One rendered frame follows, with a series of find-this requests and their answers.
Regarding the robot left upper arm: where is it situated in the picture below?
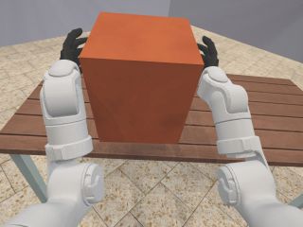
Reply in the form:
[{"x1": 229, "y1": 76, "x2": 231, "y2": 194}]
[{"x1": 0, "y1": 162, "x2": 105, "y2": 227}]

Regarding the left robot hand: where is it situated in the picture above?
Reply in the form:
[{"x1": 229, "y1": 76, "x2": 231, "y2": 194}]
[{"x1": 60, "y1": 28, "x2": 88, "y2": 74}]

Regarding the table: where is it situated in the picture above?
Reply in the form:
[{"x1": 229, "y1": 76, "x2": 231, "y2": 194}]
[{"x1": 0, "y1": 65, "x2": 303, "y2": 209}]

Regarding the carton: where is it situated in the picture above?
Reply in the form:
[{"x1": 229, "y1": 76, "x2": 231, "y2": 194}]
[{"x1": 79, "y1": 11, "x2": 205, "y2": 145}]

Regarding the right robot forearm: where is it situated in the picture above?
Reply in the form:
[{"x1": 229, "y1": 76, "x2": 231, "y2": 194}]
[{"x1": 197, "y1": 66, "x2": 276, "y2": 191}]

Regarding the left robot forearm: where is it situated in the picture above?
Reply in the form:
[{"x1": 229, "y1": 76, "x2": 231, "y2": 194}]
[{"x1": 39, "y1": 60, "x2": 93, "y2": 196}]

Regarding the robot right upper arm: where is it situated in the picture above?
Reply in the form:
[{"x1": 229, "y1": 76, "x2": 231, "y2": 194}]
[{"x1": 217, "y1": 160, "x2": 303, "y2": 227}]

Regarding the right robot hand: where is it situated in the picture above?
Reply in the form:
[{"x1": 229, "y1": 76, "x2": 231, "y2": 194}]
[{"x1": 197, "y1": 36, "x2": 219, "y2": 73}]

